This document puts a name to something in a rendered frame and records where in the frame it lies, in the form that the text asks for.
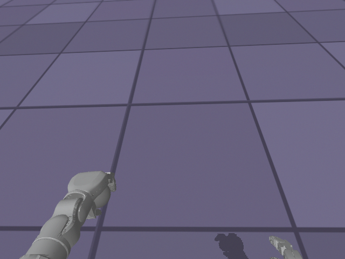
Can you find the ball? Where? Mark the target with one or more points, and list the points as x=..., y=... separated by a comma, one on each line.
x=103, y=198

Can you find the left robot arm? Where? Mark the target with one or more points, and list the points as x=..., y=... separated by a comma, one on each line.
x=62, y=231

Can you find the left robot hand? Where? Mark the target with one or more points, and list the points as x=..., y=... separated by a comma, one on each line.
x=94, y=183

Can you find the right robot hand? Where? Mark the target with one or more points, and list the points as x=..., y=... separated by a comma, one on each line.
x=285, y=248

